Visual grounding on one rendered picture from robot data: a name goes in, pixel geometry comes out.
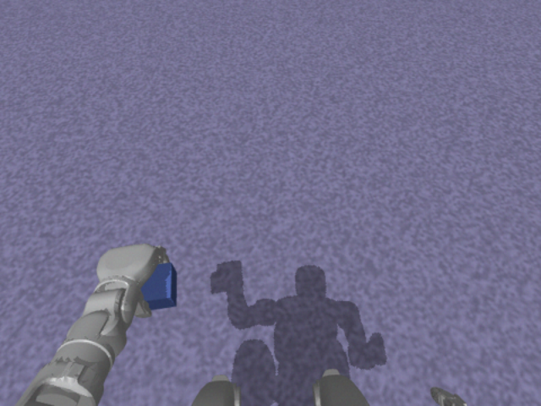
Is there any left robot arm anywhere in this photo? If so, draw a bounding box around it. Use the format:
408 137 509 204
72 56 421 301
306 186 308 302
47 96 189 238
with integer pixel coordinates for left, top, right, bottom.
14 277 140 406

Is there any small box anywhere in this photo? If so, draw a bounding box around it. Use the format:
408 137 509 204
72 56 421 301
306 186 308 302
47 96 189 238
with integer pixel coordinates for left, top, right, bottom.
140 262 177 310

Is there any right robot hand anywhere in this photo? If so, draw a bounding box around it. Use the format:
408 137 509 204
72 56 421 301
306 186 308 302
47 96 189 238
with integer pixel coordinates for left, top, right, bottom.
430 387 467 406

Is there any left robot hand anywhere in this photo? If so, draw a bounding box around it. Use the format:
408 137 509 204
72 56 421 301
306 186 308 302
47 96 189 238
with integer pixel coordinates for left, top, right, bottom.
96 244 170 318

